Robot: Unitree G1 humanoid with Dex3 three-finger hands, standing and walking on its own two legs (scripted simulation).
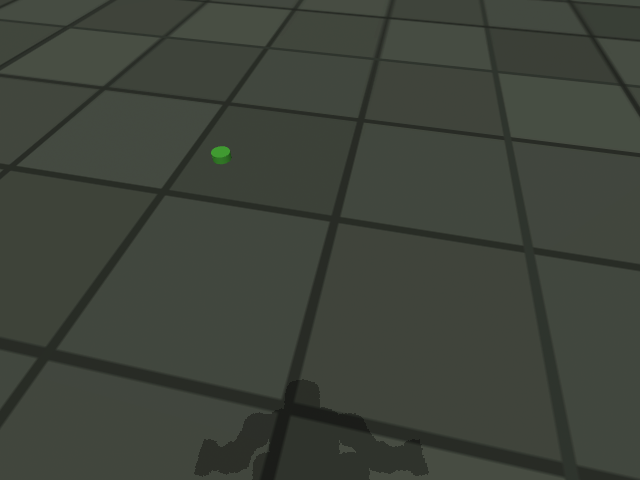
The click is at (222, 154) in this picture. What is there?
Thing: low tin
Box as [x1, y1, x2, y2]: [211, 146, 230, 163]
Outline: 214,148 211,151 214,162 225,163 230,159 230,152 227,147 219,146
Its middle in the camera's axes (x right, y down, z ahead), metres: -0.53 -0.45 +2.02
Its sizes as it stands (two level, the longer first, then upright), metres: 0.098 0.098 0.043
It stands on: the floor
